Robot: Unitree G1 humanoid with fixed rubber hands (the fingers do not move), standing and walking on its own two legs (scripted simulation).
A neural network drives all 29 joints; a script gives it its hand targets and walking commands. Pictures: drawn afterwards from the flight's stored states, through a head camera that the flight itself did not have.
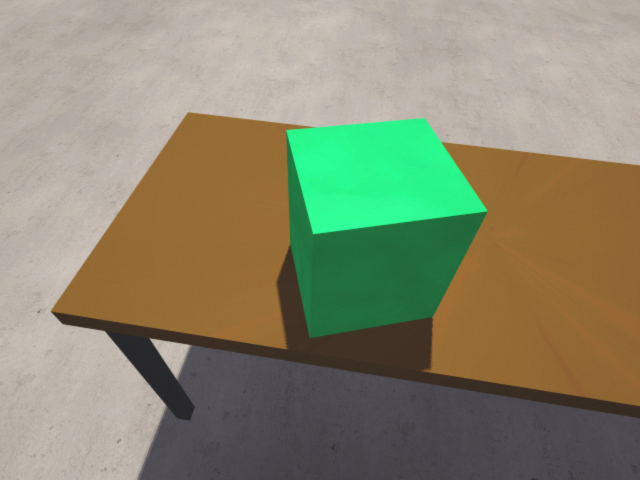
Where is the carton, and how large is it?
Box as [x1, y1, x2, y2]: [286, 118, 487, 337]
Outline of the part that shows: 424,118 286,130 290,244 309,337 423,318 433,315 487,211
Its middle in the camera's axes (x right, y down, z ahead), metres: +0.07 -0.02 +0.60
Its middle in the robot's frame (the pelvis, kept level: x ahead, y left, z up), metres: +0.47 -0.06 +0.03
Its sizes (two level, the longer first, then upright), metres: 0.210 0.200 0.250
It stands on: a table, 0.67 m high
